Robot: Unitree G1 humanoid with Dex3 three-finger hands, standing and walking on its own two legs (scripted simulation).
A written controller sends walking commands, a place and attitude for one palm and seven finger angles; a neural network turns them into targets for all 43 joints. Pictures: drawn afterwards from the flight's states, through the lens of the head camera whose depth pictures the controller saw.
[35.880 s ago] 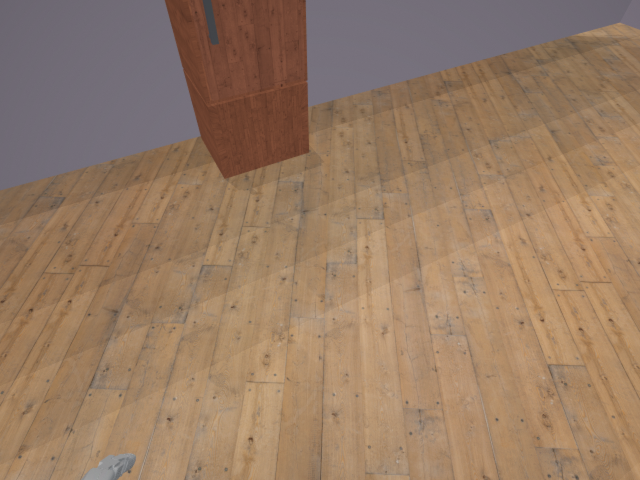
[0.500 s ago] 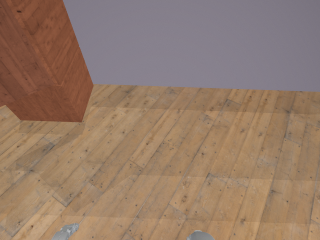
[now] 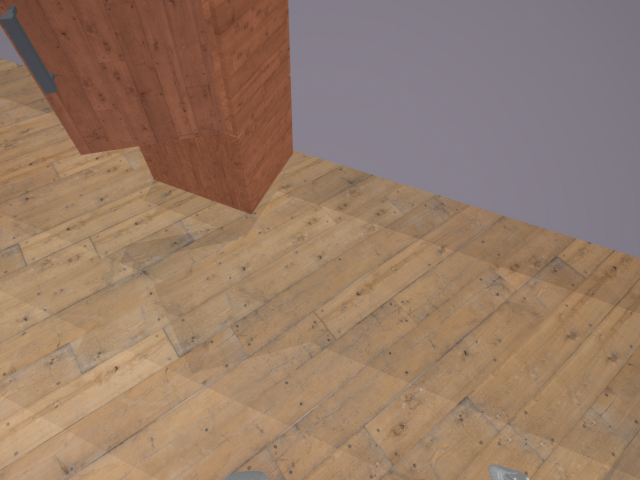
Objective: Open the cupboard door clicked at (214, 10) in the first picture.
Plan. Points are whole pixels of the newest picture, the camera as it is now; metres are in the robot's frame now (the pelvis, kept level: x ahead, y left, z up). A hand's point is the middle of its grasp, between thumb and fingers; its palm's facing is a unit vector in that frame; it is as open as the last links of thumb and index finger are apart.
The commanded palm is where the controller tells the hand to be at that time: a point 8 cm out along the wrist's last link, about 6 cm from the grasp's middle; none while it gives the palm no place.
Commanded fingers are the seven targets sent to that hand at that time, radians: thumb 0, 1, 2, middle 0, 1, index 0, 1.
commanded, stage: turn to face it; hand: left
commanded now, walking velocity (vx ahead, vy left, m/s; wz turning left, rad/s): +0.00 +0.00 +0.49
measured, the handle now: (32, 51) +0.90 +0.71 -0.01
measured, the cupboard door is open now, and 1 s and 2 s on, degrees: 39 39 39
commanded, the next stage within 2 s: take the last steps up to it in 0.48 s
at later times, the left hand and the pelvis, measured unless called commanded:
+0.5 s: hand out of the picture +0.06 +0.16 -0.14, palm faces +0.20 -0.94 -0.28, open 7.4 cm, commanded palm none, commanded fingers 0.00 0.90 0.90 -0.20 -0.30 -0.20 -0.30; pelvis +0.02 -0.05 +0.01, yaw +12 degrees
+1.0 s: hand out of the picture -0.08 +0.20 -0.17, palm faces +0.42 -0.89 -0.19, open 7.4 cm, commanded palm none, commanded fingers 0.00 0.90 0.90 -0.20 -0.30 -0.20 -0.30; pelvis +0.03 +0.03 +0.01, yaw +20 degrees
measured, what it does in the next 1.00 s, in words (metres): steps on the spot, turning left: right foot, then left foot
